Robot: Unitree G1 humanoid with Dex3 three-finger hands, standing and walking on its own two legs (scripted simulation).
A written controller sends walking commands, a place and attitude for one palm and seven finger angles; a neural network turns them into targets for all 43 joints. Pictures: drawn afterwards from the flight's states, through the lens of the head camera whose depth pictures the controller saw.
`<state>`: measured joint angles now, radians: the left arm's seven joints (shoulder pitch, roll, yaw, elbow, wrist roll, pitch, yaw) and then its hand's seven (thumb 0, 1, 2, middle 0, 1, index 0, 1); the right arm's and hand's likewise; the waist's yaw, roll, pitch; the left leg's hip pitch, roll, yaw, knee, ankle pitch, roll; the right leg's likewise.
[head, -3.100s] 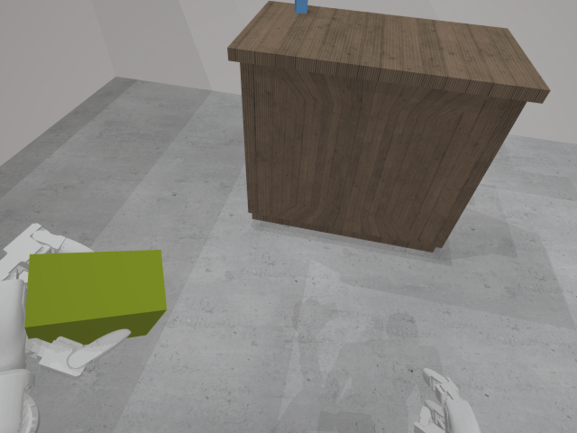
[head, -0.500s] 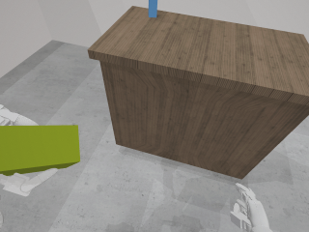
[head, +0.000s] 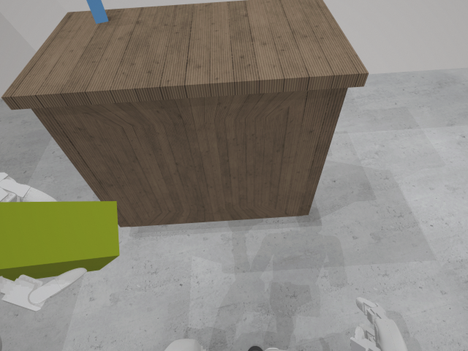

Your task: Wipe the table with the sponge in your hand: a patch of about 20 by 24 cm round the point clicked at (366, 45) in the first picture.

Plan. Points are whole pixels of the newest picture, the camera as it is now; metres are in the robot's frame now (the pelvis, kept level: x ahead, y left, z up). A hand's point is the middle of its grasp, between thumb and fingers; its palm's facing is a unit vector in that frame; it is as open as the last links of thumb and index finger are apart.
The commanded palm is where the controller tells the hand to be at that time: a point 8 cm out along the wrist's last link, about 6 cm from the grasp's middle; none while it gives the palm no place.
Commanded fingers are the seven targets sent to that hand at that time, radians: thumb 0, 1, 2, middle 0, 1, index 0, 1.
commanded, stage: turn to face it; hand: left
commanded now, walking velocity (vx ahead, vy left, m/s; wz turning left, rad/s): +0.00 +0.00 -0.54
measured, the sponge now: (74, 241) +0.22 +0.21 +0.16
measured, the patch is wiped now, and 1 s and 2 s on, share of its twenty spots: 0.00 0.00 0.00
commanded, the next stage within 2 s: take the last steps up to it in 0.52 s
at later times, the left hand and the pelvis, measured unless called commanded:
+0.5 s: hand (138, 276) +0.18 +0.11 +0.16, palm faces +0.22 -0.86 -0.46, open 10.7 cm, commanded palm +0.12 +0.18 +0.18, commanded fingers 0.00 0.10 1.30 -1.20 -1.60 -1.20 -1.60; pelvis -0.09 -0.06 -0.01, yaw -12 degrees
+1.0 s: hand (161, 322) +0.14 +0.08 +0.16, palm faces +0.22 -0.87 -0.45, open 10.7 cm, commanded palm +0.10 +0.13 +0.18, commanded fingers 0.00 0.10 1.30 -1.20 -1.60 -1.20 -1.60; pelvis -0.12 -0.10 -0.01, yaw -14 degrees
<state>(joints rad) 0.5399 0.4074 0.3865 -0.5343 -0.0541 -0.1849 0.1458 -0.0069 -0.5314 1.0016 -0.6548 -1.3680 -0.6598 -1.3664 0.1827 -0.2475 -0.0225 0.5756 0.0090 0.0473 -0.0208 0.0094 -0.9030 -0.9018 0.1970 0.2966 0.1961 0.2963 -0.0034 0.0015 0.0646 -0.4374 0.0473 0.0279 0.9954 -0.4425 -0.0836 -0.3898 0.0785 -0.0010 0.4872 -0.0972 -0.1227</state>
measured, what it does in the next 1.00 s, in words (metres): walks backwards: left foot, then right foot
